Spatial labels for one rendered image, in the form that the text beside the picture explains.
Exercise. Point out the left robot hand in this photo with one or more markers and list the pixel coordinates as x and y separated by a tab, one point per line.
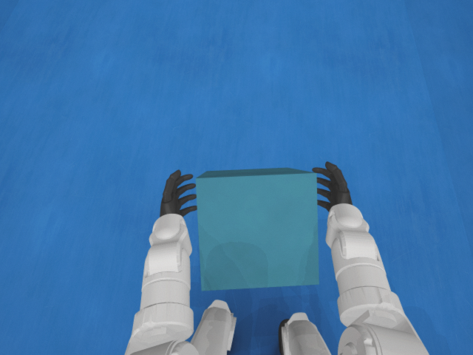
170	203

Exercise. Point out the left robot upper arm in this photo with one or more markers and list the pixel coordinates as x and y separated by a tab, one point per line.
175	347

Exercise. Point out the robot right thigh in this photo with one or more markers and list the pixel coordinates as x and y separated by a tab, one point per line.
301	337

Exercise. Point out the left robot forearm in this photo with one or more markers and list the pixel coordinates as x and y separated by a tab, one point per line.
165	314

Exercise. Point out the right robot forearm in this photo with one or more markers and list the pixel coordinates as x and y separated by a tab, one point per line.
364	291

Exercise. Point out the right robot hand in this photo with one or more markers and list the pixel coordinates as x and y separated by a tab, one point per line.
339	193

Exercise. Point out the right robot upper arm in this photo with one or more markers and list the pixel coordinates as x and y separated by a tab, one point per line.
366	339

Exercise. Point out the robot left shin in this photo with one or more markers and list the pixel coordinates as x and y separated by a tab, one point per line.
219	304

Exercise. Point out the carton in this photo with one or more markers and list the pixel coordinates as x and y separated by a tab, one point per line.
258	228

